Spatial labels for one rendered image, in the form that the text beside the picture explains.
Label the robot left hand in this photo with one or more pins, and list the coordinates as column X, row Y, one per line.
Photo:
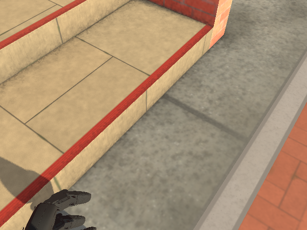
column 45, row 217

